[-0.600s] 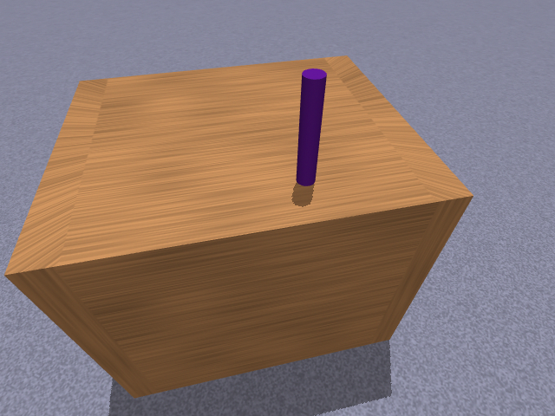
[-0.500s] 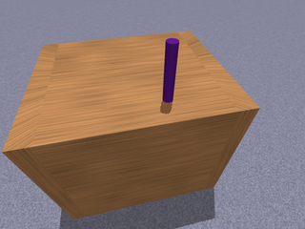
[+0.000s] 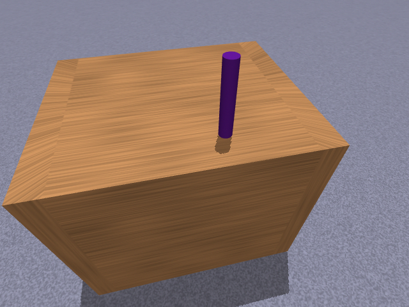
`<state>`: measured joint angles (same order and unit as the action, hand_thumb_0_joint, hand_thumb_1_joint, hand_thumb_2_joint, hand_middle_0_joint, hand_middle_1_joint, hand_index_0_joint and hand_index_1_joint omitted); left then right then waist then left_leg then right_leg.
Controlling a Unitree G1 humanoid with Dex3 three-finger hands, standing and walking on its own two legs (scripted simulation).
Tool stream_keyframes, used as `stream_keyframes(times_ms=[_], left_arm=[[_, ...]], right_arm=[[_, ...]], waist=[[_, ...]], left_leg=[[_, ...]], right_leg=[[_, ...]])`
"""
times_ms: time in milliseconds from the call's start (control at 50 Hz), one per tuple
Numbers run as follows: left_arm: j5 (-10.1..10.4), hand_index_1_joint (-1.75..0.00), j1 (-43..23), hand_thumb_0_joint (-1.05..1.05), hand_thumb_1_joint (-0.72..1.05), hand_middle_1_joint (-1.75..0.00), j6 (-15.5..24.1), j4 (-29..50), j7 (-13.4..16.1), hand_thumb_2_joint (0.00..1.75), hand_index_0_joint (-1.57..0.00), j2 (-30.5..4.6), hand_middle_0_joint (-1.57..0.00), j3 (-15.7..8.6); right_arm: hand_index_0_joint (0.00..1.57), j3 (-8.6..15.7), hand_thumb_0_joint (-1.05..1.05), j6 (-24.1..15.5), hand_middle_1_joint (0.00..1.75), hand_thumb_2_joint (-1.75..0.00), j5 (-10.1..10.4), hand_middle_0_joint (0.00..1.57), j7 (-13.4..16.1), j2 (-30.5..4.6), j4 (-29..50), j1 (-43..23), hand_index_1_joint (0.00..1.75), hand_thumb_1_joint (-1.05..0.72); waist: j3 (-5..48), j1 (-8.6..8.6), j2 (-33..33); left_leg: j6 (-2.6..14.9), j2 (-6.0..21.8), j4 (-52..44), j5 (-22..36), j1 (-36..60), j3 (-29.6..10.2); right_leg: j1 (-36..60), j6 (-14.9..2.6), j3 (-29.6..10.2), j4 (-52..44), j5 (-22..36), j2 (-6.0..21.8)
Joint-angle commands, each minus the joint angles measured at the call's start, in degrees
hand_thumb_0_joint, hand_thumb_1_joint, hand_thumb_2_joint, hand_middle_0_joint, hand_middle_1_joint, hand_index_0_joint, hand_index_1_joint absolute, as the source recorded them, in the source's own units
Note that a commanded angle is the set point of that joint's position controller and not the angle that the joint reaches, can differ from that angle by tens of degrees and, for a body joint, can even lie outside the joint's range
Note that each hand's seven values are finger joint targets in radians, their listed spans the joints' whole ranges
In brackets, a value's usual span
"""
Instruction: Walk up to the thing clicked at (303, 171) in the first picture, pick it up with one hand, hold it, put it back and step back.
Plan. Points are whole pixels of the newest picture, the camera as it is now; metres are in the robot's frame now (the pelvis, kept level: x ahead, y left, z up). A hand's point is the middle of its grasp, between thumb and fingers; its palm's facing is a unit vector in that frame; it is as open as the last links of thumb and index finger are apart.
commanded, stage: stand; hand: right
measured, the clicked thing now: (228, 99) +0.63 -0.05 +0.09
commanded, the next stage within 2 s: walk up in 0.52 s
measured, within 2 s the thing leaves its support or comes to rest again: neither
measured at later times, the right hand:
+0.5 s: hand out of the picture +0.08 -0.25 -0.16, palm faces -0.02 +0.94 -0.34, open 7.4 cm
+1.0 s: hand out of the picture +0.16 -0.18 -0.15, palm faces -0.14 +0.90 -0.40, open 7.4 cm
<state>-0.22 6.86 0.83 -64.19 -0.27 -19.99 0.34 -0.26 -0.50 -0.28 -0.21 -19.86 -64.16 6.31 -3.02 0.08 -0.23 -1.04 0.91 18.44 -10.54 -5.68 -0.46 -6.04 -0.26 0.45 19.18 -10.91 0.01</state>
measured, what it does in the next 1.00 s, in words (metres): walks ahead: left foot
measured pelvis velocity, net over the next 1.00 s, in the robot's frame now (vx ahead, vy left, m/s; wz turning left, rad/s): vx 0.09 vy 0.08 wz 0.15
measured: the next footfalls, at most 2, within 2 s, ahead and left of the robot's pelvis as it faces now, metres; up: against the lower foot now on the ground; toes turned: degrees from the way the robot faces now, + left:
left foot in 0.82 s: +0.13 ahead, +0.18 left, +0.00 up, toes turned +13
right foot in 1.18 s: +0.22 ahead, -0.06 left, +0.00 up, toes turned +11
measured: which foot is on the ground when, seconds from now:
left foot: down 0.00-0.58, up 0.60-0.80, down 0.82-1.00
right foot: down 0.00-0.84, up 0.86-1.00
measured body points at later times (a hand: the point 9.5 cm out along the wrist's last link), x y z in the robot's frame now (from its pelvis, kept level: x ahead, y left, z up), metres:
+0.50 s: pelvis +0.00 +0.00 +0.00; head +0.01 +0.00 +0.45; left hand +0.08 +0.30 -0.13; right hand +0.08 -0.30 -0.13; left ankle +0.00 +0.13 -0.75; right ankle +0.00 -0.12 -0.75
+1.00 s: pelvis +0.09 +0.08 -0.02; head +0.11 +0.11 +0.42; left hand +0.10 +0.42 -0.15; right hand +0.17 -0.23 -0.13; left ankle +0.11 +0.21 -0.75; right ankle +0.08 -0.06 -0.69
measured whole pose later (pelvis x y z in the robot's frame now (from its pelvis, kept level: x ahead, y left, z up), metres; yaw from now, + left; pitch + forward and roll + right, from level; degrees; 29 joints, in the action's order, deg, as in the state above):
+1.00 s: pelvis +0.09 +0.08 -0.02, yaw +9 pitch -3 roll +0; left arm -0.8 13.8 -0.7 -53.3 -1.6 -25.8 -4.5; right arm 3.6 -2.6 -1.2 -1.6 -20.9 -51.3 18.3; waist -6.3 -0.6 3.5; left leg 0.2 1.0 35.4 -15.1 -17.2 0.8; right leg -22.1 -2.7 0.0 60.2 -27.8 3.2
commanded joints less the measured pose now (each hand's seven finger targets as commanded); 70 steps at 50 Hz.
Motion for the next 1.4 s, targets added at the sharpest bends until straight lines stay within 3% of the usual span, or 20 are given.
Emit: stream_keyframes(times_ms=[0, 480, 500, 520, 560, 580, 680, 780, 800, 820, 840, 860, 920, 1060, 1140, 1160, 1180, 1200, 1340, 1380], left_arm=[[-0.18, -0.3, -1.63, 0.0, 0.9, -0.3, 1.08, 3.31, 0.88, 0.9, -0.2, -12.22, -0.2, -2.43], [-0.08, -0.3, -1.68, 0.0, 0.9, -0.3, 1.02, 3.25, 0.87, 0.9, -0.2, -12.27, -0.2, -2.47], [-0.68, -0.3, 2.33, 0.0, 0.9, -0.3, 2.02, 5.46, 0.42, 0.9, -0.2, -17.17, -0.2, -6.08], [-1.36, -0.3, 6.71, 0.0, 0.9, -0.3, 2.07, 4.6, 0.36, 0.9, -0.2, -17.81, -0.2, -6.87], [-2.31, -0.3, 9.06, 0.0, 0.9, -0.3, 2.63, 6.77, 0.6, 0.9, -0.2, -21.39, -0.2, -9.19], [-2.39, -0.3, 6.69, 0.0, 0.9, -0.3, 3.05, 8.98, 0.62, 0.9, -0.2, -20.57, -0.2, -9.26], [-2.1, -0.3, 2.05, 0.0, 0.9, -0.3, 4.0, 13.84, -0.24, 0.9, -0.2, -18.15, -0.2, -8.62], [-1.77, -0.3, 2.07, 0.0, 0.9, -0.3, 2.19, 16.5, -1.5, 0.9, -0.2, -15.6, -0.2, -7.65], [-1.95, -0.3, 4.61, 0.0, 0.9, -0.3, 1.39, 16.67, -1.52, 0.9, -0.2, -12.38, -0.2, -6.74], [-1.19, -0.3, 6.58, 0.0, 0.9, -0.3, 0.89, 18.17, -1.41, 0.9, -0.2, -8.29, -0.2, -5.69], [-0.83, -0.3, 6.07, 0.0, 0.9, -0.3, 0.29, 17.88, -0.88, 0.9, -0.2, -13.06, -0.2, -6.98], [-0.62, -0.3, 5.16, 0.0, 0.9, -0.3, 0.13, 17.18, -0.57, 0.9, -0.2, -16.1, -0.2, -7.01], [-0.31, -0.3, 12.43, 0.0, 0.9, -0.3, -0.53, 13.59, -0.54, 0.9, -0.2, -15.97, -0.2, -7.19], [-0.77, -0.3, 10.03, 0.0, 0.9, -0.3, -2.11, 15.43, -0.72, 0.9, -0.2, -12.46, -0.2, -7.48], [-1.5, -0.3, 8.96, 0.0, 0.9, -0.3, -1.51, 16.29, -0.34, 0.9, -0.2, -14.38, -0.2, -8.0], [-1.99, -0.3, 7.64, 0.0, 0.9, -0.3, -1.04, 17.34, -0.19, 0.9, -0.2, -17.55, -0.2, -8.58], [-1.09, -0.3, 4.09, 0.0, 0.9, -0.3, -0.85, 18.47, -0.23, 0.9, -0.2, -19.5, -0.2, -8.51], [-1.06, -0.3, 1.75, 0.0, 0.9, -0.3, -0.72, 19.11, -0.33, 0.9, -0.2, -19.69, -0.2, -8.27], [-0.54, -0.3, 0.71, 0.0, 0.9, -0.3, -0.66, 17.42, 0.57, 0.9, -0.2, -15.85, -0.2, -6.13], [0.65, -0.3, 1.01, 0.0, 0.9, -0.3, -0.91, 17.94, 0.45, 0.9, -0.2, -11.67, -0.2, -4.59]], right_arm=[[0.2, 2.13, 0.0, -1.36, 0.3, -0.9, -0.05, 0.2, 0.86, -12.09, 3.27, -2.17, 0.3, -0.9], [0.2, 2.04, 0.0, -1.28, 0.3, -0.9, -0.15, 0.2, 0.87, -12.11, 3.01, -1.68, 0.3, -0.9], [0.2, 4.92, 0.0, -0.61, 0.3, -0.9, -1.13, 0.2, -0.54, -15.22, 5.57, 1.65, 0.3, -0.9], [0.2, 5.11, 0.0, -0.2, 0.3, -0.9, -1.59, 0.2, -1.1, -14.72, 6.65, 0.5, 0.3, -0.9], [0.2, 5.12, 0.0, 0.58, 0.3, -0.9, -2.76, 0.2, -2.01, -12.0, 11.3, -4.09, 0.3, -0.9], [0.2, 5.54, 0.0, 0.51, 0.3, -0.9, -2.86, 0.2, -2.32, -12.74, 11.73, -2.36, 0.3, -0.9], [0.2, 7.18, 0.0, -0.58, 0.3, -0.9, -2.12, 0.2, -4.07, -13.08, 13.31, 3.52, 0.3, -0.9], [0.2, 8.98, 0.0, -1.65, 0.3, -0.9, -1.71, 0.2, -3.05, -12.87, 10.81, 16.07, 0.3, -0.9], [0.2, 9.91, 0.0, -2.0, 0.3, -0.9, -1.91, 0.2, -2.16, -15.61, 9.55, 21.23, 0.3, -0.9], [0.2, 10.54, 0.0, -2.58, 0.3, -0.9, -2.4, 0.2, -1.29, -21.19, 10.98, 23.7, 0.3, -0.9], [0.2, 10.82, 0.0, -2.94, 0.3, -0.9, -1.31, 0.2, -1.4, -24.92, 13.47, 21.21, 0.3, -0.9], [0.2, 10.95, 0.0, -2.96, 0.3, -0.9, -0.61, 0.2, -1.03, -24.89, 14.87, 17.3, 0.3, -0.9], [0.2, 8.76, 0.0, -3.99, 0.3, -0.9, -0.44, 0.2, 0.5, -20.24, 17.43, 11.76, 0.3, -0.9], [0.2, 7.16, 0.0, -3.55, 0.3, -0.9, -0.65, 0.2, 2.31, -17.67, 19.18, 11.02, 0.3, -0.9], [0.2, 5.74, 0.0, -1.68, 0.3, -0.9, 0.65, 0.2, 2.55, -15.7, 20.22, 8.17, 0.3, -0.9], [0.2, 5.2, 0.0, -1.38, 0.3, -0.9, 0.98, 0.2, 2.63, -13.74, 20.32, 9.78, 0.3, -0.9], [0.2, 5.02, 0.0, -0.99, 0.3, -0.9, 1.12, 0.2, 3.08, -12.5, 19.57, 10.58, 0.3, -0.9], [0.2, 5.91, 0.0, -0.43, 0.3, -0.9, 0.69, 0.2, 3.43, -14.38, 18.38, 9.97, 0.3, -0.9], [0.2, 4.89, 0.0, -2.16, 0.3, -0.9, 0.23, 0.2, 2.08, -11.88, 13.73, 12.62, 0.3, -0.9], [0.2, 5.88, 0.0, -2.99, 0.3, -0.9, -1.36, 0.2, 2.46, -15.88, 14.59, 9.43, 0.3, -0.9]], waist=[[4.46, 0.18, 0.29], [3.41, 0.1, -0.25], [7.14, 1.59, -2.48], [4.14, 3.65, -0.82], [-3.41, 6.87, 9.38], [-5.54, 5.37, 6.17], [-4.24, 1.48, 7.62], [1.35, -3.68, 3.16], [3.43, -5.41, -5.3], [2.76, -5.73, -20.31], [4.27, -4.91, -13.6], [0.8, -3.16, -7.18], [-0.66, 1.4, -6.82], [2.22, 0.82, -8.95], [4.33, 2.12, -4.66], [3.9, 1.08, 3.55], [3.99, -0.07, 9.41], [3.03, 0.55, 12.33], [7.39, -1.05, 10.19], [8.65, -0.19, -0.24]], left_leg=[[2.45, 6.41, -2.21, 8.01, 0.83, -4.82], [2.31, 6.42, -2.68, 7.38, 0.05, -4.74], [5.19, 2.68, 3.09, -11.45, -5.37, -5.13], [5.23, 1.76, 5.87, -22.28, -15.78, -4.86], [3.17, 0.69, 30.07, -19.17, -30.47, -1.6], [2.69, 3.8, 33.3, -16.95, -32.32, -5.2], [0.49, 6.35, 25.44, -12.75, -22.39, -3.4], [0.27, -1.5, 12.26, 1.12, 2.99, 7.45], [1.78, -0.45, 11.73, -4.25, 8.65, 4.09], [7.89, 13.12, 0.52, -15.44, 8.44, -21.41], [15.11, 21.55, -6.89, -22.77, 0.48, -41.56], [16.91, 22.34, -6.95, -24.07, -3.24, -40.5], [13.45, 16.12, 0.11, -8.22, -5.94, -22.69], [12.57, 13.7, 10.0, 25.94, -15.33, -10.56], [6.39, 7.66, 19.45, 10.22, -19.56, -8.13], [3.99, 2.85, 26.62, 3.0, -21.3, -5.02], [2.19, -3.05, 34.51, -13.23, -18.66, 0.31], [2.36, -2.83, 41.92, -27.02, -17.52, -1.65], [2.44, -2.37, 12.39, -10.34, -10.25, 1.07], [6.57, 8.53, 5.86, 8.61, -0.99, -15.59]], right_leg=[[0.47, -1.26, -5.84, -2.85, 9.0, 7.22], [0.6, -1.23, -5.96, -3.47, 8.56, 7.27], [7.09, -3.33, -3.97, 0.68, -14.53, 4.52], [10.42, -5.36, -8.85, -1.03, -24.22, 7.48], [7.12, -13.84, -25.34, -12.85, -34.06, 23.28], [5.05, -15.98, -26.93, -13.08, -30.51, 25.81], [0.33, -12.2, -7.8, -8.67, -10.35, 17.72], [-13.17, -6.85, 4.96, 13.65, -4.93, 9.65], [-17.77, -5.58, 7.06, 27.01, -7.64, 7.29], [-28.43, -3.02, 7.84, 43.31, -24.1, 0.48], [-26.21, -3.32, -3.04, 46.89, -27.19, -0.05], [-26.88, -3.69, -6.35, 49.49, -23.74, 2.65], [-24.17, -2.76, -5.4, 44.14, -15.44, 6.72], [-8.89, -1.33, 0.95, 27.79, -10.31, 3.14], [-2.09, -4.28, -0.76, 13.36, 1.23, 3.15], [-3.59, -6.88, -11.18, 8.84, 6.15, 11.09], [-9.7, -13.74, -20.77, 4.03, 7.57, 20.77], [-13.27, -17.67, -23.86, 3.81, 9.92, 23.7], [-4.94, -10.04, -8.09, 18.77, 23.28, 13.72], [-15.12, -3.88, -4.71, 26.12, 13.01, 9.4]])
